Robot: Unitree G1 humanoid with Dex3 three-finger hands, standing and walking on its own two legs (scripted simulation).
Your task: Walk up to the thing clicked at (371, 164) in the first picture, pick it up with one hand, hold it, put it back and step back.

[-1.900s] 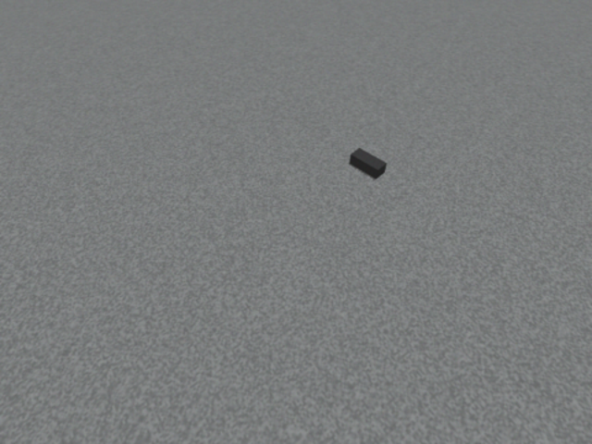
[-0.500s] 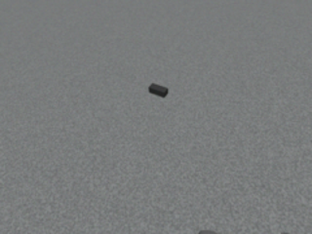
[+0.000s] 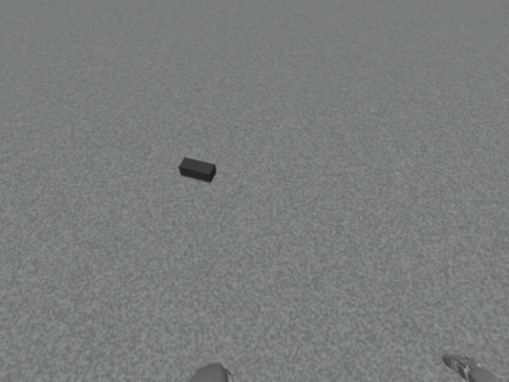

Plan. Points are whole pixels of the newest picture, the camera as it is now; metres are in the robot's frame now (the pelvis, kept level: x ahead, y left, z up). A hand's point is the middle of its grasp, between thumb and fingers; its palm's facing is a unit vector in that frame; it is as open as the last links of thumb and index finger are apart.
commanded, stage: walk up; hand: left
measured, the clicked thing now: (197, 169) +1.18 +0.33 -0.72
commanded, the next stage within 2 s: none
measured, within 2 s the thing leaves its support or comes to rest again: neither
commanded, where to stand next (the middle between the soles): +0.74 +0.23 m, yaw -21 degrees
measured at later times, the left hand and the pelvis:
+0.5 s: hand (132, 241) +0.41 +0.28 -0.11, palm faces -0.19 -0.87 -0.45, open 7.4 cm; pelvis +0.23 +0.04 +0.00, yaw -9 degrees
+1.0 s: hand (82, 206) +0.53 +0.45 -0.14, palm faces -0.28 -0.82 -0.50, open 7.4 cm; pelvis +0.41 +0.16 -0.01, yaw -16 degrees
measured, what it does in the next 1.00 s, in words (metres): walks ahead, turning right: right foot, then left foot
